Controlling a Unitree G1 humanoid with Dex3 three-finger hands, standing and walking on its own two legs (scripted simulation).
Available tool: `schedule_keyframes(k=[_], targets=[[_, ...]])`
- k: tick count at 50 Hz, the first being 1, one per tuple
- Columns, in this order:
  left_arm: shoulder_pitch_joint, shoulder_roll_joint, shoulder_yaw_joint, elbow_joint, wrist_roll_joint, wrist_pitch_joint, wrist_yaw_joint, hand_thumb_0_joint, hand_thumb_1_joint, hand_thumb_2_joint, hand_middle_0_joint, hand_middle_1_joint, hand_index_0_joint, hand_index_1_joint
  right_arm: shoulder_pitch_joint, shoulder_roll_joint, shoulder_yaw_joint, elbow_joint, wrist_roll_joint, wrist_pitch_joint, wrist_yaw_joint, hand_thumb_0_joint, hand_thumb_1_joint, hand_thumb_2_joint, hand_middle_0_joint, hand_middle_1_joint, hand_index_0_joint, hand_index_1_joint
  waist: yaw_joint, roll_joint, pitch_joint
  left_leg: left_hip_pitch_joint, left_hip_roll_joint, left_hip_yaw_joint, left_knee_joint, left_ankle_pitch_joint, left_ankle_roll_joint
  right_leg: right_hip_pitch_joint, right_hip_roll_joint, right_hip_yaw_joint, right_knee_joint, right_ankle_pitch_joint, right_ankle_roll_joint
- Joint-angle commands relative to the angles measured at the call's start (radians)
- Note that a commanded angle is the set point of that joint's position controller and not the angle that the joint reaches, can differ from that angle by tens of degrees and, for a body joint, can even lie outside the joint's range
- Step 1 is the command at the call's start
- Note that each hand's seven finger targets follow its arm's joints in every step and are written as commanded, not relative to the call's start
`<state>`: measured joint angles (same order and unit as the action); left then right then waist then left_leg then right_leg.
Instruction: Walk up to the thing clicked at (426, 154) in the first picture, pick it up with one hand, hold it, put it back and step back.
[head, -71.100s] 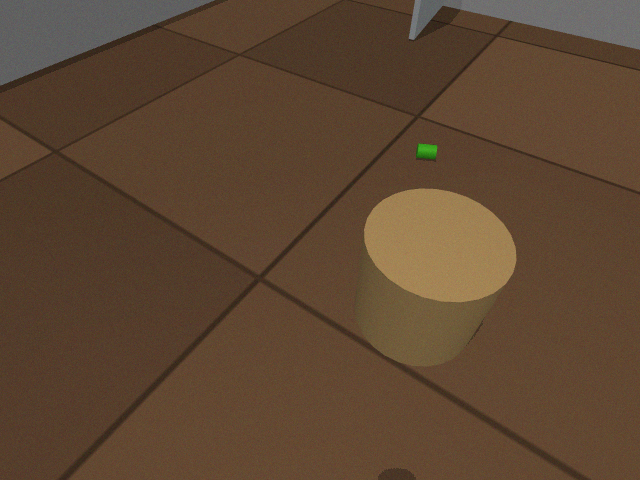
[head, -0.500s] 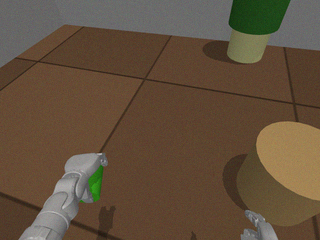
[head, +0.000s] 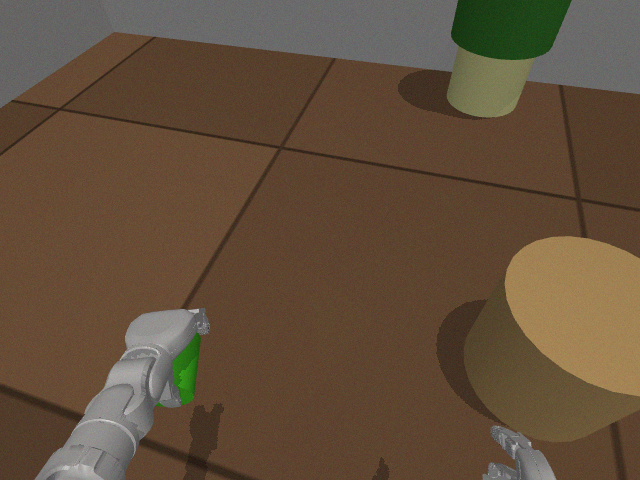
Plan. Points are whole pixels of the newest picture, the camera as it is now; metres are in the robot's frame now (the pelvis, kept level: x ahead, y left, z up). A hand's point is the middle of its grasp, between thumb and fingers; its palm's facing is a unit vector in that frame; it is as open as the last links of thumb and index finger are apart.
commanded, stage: crouch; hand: left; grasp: from above
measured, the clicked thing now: (172, 366) +0.30 +0.24 -0.09
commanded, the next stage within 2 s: lower in 1.72 s
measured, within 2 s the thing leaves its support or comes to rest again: neither
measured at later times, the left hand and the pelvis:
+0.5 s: hand (204, 372) +0.36 +0.25 -0.29, palm faces -0.40 +0.01 -0.92, open 11.9 cm; pelvis -0.05 +0.01 -0.17, yaw -1 degrees
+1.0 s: hand (219, 394) +0.39 +0.27 -0.50, palm faces -0.46 -0.04 -0.89, open 11.8 cm; pelvis -0.07 +0.01 -0.33, yaw -4 degrees
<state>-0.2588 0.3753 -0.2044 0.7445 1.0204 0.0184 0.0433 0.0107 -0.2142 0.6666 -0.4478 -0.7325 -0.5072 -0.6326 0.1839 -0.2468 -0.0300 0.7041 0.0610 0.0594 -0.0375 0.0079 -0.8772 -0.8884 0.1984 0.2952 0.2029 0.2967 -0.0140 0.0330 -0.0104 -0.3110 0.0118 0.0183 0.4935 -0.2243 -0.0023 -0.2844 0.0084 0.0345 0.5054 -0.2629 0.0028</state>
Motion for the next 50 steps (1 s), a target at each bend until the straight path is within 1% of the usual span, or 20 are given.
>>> schedule_keyframes(k=[1,4,5,10,12,15,17,22,24,25,26,30,35,36,38,40,42,45,46,50], targets=[[-0.334,0.199,0.093,-0.065,0.026,-0.042,0.108,0.000,0.528,0.969,-0.857,-0.882,-0.876,-0.863,-0.016,-0.145,-0.055,-0.096,-0.016,-0.026,-0.005,0.000,-0.871,-0.889,0.200,0.299,0.200,0.299,-0.025,-0.068,-0.207,0.060,-0.036,0.014,0.057,0.166,0.021,-0.066,0.008,-0.016,-0.010,0.192,-0.004],[-0.456,0.228,0.117,-0.006,0.058,-0.068,0.184,0.000,0.506,0.968,-0.843,-0.895,-0.864,-0.874,0.021,-0.157,-0.064,-0.072,-0.036,-0.028,0.006,0.000,-0.874,-0.889,0.200,0.299,0.200,0.299,-0.048,-0.019,-0.275,-0.033,-0.027,0.010,0.183,0.140,0.010,-0.208,0.012,-0.021,0.108,0.159,-0.011],[-0.482,0.208,0.104,0.022,0.074,-0.071,0.212,0.000,0.499,0.954,-0.830,-0.905,-0.856,-0.879,0.030,-0.159,-0.066,-0.065,-0.042,-0.031,0.011,0.000,-0.875,-0.889,0.200,0.299,0.200,0.299,-0.057,-0.007,-0.297,-0.066,-0.026,0.006,0.228,0.132,0.004,-0.259,0.014,-0.025,0.151,0.146,-0.014],[-0.601,0.241,0.140,0.109,0.143,-0.089,0.318,0.000,0.454,0.940,-0.791,-0.901,-0.821,-0.872,0.094,-0.173,-0.084,-0.053,-0.064,-0.049,0.032,0.000,-0.877,-0.888,0.200,0.299,0.200,0.299,-0.073,0.057,-0.476,-0.286,-0.016,0.001,0.482,0.075,0.004,-0.505,0.017,-0.027,0.388,0.087,-0.026],[-0.650,0.235,0.133,0.163,0.155,-0.088,0.344,0.000,0.428,0.920,-0.756,-0.918,-0.793,-0.880,0.110,-0.179,-0.085,-0.051,-0.069,-0.056,0.030,0.000,-0.878,-0.888,0.200,0.299,0.200,0.299,-0.098,0.065,-0.494,-0.381,-0.016,-0.003,0.551,0.022,0.008,-0.601,0.020,-0.036,0.459,0.044,-0.028],[-0.724,0.270,0.151,0.250,0.149,-0.079,0.370,0.000,0.454,0.899,-0.780,-0.893,-0.816,-0.857,0.129,-0.186,-0.088,-0.036,-0.078,-0.069,0.022,0.000,-0.877,-0.888,0.200,0.299,0.200,0.299,-0.107,0.060,-0.540,-0.535,-0.017,-0.006,0.659,-0.048,0.015,-0.729,0.031,-0.045,0.566,-0.016,-0.031],[-0.725,0.316,0.187,0.297,0.134,-0.068,0.385,0.000,0.427,0.913,-0.749,-0.908,-0.787,-0.869,0.140,-0.193,-0.090,-0.039,-0.082,-0.082,0.016,0.000,-0.874,-0.887,0.200,0.299,0.200,0.299,-0.098,0.086,-0.588,-0.600,-0.013,-0.022,0.707,-0.096,0.013,-0.803,0.031,-0.055,0.636,-0.063,-0.036],[-0.809,0.331,0.199,0.325,0.105,-0.029,0.387,0.000,0.399,0.883,-0.742,-0.882,-0.778,-0.846,0.156,-0.197,-0.088,-0.030,-0.095,-0.099,0.011,0.000,-0.874,-0.887,0.200,0.299,0.200,0.299,-0.110,0.130,-0.720,-0.702,0.001,-0.064,0.821,-0.133,0.006,-0.962,0.032,-0.079,0.802,-0.107,-0.045],[-0.850,0.399,0.232,0.338,0.108,-0.025,0.374,0.000,0.389,0.896,-0.745,-0.875,-0.776,-0.844,0.159,-0.201,-0.086,-0.024,-0.101,-0.103,0.009,0.000,-0.875,-0.888,0.200,0.299,0.200,0.299,-0.111,0.149,-0.745,-0.760,0.002,-0.072,0.864,-0.158,0.005,-1.020,0.033,-0.083,0.859,-0.132,-0.048],[-0.815,0.402,0.236,0.370,0.110,-0.023,0.363,0.000,0.391,0.899,-0.753,-0.873,-0.783,-0.843,0.164,-0.200,-0.083,-0.026,-0.102,-0.103,0.010,0.000,-0.877,-0.889,0.200,0.299,0.200,0.299,-0.108,0.145,-0.747,-0.787,0.001,-0.072,0.884,-0.172,0.007,-1.046,0.032,-0.087,0.879,-0.152,-0.049],[-0.824,0.391,0.230,0.387,0.109,-0.026,0.352,0.000,0.413,0.896,-0.766,-0.879,-0.798,-0.846,0.166,-0.203,-0.080,-0.019,-0.106,-0.105,0.013,0.000,-0.877,-0.889,0.200,0.299,0.200,0.299,-0.125,0.144,-0.734,-0.815,0.003,-0.083,0.908,-0.184,0.007,-1.093,0.030,-0.090,0.907,-0.163,-0.050],[-0.875,0.460,0.270,0.358,0.117,-0.061,0.322,0.000,0.410,0.883,-0.762,-0.869,-0.797,-0.834,0.178,-0.207,-0.076,-0.021,-0.109,-0.113,0.025,0.000,-0.879,-0.889,0.200,0.299,0.200,0.299,-0.132,0.142,-0.806,-0.918,-0.006,-0.082,1.015,-0.221,0.019,-1.156,0.031,-0.096,0.992,-0.195,-0.050],[-0.900,0.494,0.290,0.413,0.144,-0.116,0.316,0.000,0.439,0.862,-0.774,-0.886,-0.819,-0.841,0.191,-0.202,-0.055,-0.015,-0.121,-0.117,0.043,0.000,-0.880,-0.889,0.200,0.299,0.200,0.299,-0.164,0.113,-0.752,-1.100,-0.014,-0.076,1.135,-0.328,0.030,-1.284,0.032,-0.099,1.068,-0.280,-0.046],[-0.948,0.530,0.309,0.362,0.146,-0.130,0.323,0.000,0.417,0.857,-0.758,-0.874,-0.802,-0.829,0.189,-0.205,-0.058,-0.019,-0.122,-0.121,0.047,0.000,-0.878,-0.889,0.201,0.299,0.201,0.299,-0.157,0.137,-0.805,-1.098,-0.015,-0.075,1.155,-0.333,0.029,-1.290,0.036,-0.099,1.085,-0.286,-0.047],[-0.951,0.512,0.307,0.379,0.157,-0.147,0.332,0.000,0.411,0.861,-0.752,-0.880,-0.798,-0.834,0.204,-0.218,-0.051,-0.003,-0.130,-0.127,0.057,0.000,-0.878,-0.889,0.201,0.299,0.201,0.299,-0.170,0.188,-0.816,-1.062,-0.010,-0.100,1.180,-0.298,0.018,-1.369,0.028,-0.115,1.142,-0.267,-0.048],[-0.976,0.558,0.329,0.343,0.178,-0.166,0.345,0.000,0.430,0.864,-0.780,-0.852,-0.819,-0.814,0.209,-0.229,-0.052,0.007,-0.138,-0.130,0.065,0.000,-0.879,-0.890,0.201,0.299,0.201,0.299,-0.155,0.237,-0.881,-1.019,-0.005,-0.101,1.214,-0.241,0.014,-1.396,0.032,-0.123,1.180,-0.236,-0.051],[-0.962,0.563,0.342,0.373,0.185,-0.175,0.351,0.000,0.464,0.871,-0.806,-0.856,-0.845,-0.816,0.219,-0.233,-0.046,0.020,-0.147,-0.132,0.079,0.000,-0.882,-0.891,0.200,0.299,0.201,0.299,-0.169,0.267,-0.871,-1.008,-0.002,-0.115,1.245,-0.179,0.006,-1.436,0.021,-0.128,1.224,-0.205,-0.048],[-1.034,0.597,0.356,0.327,0.194,-0.185,0.370,0.000,0.477,0.883,-0.825,-0.866,-0.862,-0.829,0.227,-0.229,-0.045,0.019,-0.157,-0.132,0.093,0.000,-0.890,-0.895,0.200,0.299,0.200,0.299,-0.167,0.306,-0.932,-0.992,0.003,-0.089,1.315,-0.125,0.014,-1.444,0.029,-0.126,1.251,-0.157,-0.046],[-1.035,0.612,0.364,0.342,0.198,-0.185,0.373,0.000,0.484,0.897,-0.829,-0.876,-0.866,-0.838,0.228,-0.231,-0.044,0.020,-0.160,-0.132,0.100,0.000,-0.893,-0.896,0.200,0.299,0.200,0.299,-0.181,0.300,-0.923,-1.016,0.002,-0.087,1.329,-0.133,0.015,-1.444,0.028,-0.129,1.261,-0.156,-0.044],[-1.030,0.624,0.371,0.371,0.205,-0.190,0.383,0.000,0.523,0.908,-0.872,-0.863,-0.904,-0.831,0.233,-0.232,-0.037,0.031,-0.174,-0.129,0.113,0.000,-0.897,-0.897,0.200,0.299,0.200,0.299,-0.179,0.308,-0.913,-1.055,0.004,-0.073,1.395,-0.101,0.023,-1.451,0.037,-0.129,1.292,-0.122,-0.041]])
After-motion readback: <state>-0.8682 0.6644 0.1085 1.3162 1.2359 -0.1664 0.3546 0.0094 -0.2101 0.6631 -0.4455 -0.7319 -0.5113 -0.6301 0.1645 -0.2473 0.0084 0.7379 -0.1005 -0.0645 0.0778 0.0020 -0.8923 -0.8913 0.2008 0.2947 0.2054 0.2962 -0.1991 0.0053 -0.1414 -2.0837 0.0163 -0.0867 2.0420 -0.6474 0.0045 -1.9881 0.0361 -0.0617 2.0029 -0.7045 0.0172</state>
